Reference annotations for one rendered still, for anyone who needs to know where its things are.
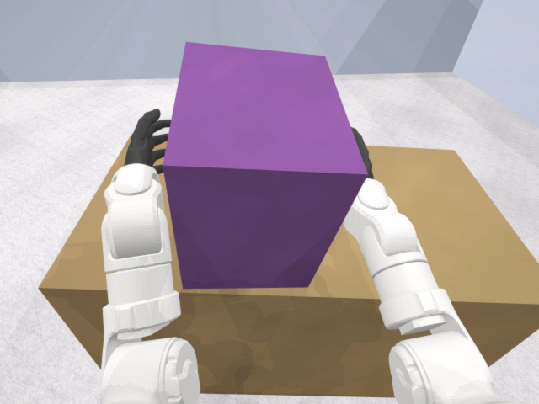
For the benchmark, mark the left robot upper arm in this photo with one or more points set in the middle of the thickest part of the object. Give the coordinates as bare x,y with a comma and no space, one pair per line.
160,371

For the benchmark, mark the carton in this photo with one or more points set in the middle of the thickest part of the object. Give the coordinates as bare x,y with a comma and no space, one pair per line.
261,167

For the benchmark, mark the pedestal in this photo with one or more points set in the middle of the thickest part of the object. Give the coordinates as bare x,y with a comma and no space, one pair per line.
328,339

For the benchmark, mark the robot left forearm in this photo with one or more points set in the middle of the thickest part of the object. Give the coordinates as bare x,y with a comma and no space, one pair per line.
135,242

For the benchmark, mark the right robot upper arm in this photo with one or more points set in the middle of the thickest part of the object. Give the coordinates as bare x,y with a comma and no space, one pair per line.
442,368

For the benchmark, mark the robot right hand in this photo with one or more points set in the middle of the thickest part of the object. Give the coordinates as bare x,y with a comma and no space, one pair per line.
364,152

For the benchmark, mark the robot right forearm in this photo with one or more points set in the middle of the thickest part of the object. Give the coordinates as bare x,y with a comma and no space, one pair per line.
411,300

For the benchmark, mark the robot left hand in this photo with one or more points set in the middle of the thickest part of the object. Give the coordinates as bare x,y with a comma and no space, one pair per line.
142,141

